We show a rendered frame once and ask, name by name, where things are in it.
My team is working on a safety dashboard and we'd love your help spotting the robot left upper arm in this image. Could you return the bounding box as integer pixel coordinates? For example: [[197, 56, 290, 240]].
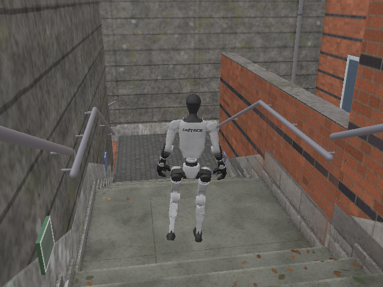
[[164, 120, 181, 152]]

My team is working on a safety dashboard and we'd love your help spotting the robot right shin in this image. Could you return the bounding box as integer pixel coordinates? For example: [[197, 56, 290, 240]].
[[196, 196, 206, 234]]

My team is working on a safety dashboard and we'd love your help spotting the robot left forearm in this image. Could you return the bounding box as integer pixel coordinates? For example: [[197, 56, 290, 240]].
[[158, 144, 170, 167]]

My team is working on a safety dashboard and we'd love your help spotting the robot right hand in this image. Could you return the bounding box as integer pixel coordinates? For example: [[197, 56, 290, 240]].
[[213, 167, 227, 180]]

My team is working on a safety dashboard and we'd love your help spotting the robot left thigh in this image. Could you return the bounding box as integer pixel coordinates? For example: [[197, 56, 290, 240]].
[[171, 166, 183, 203]]

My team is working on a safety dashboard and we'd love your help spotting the robot right forearm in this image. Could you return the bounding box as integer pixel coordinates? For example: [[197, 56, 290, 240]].
[[214, 145, 226, 169]]

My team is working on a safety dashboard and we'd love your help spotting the robot left hand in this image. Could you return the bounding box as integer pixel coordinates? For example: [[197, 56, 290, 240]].
[[157, 164, 171, 177]]

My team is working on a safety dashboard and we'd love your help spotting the robot right upper arm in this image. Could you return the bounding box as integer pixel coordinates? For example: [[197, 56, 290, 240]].
[[205, 121, 220, 154]]

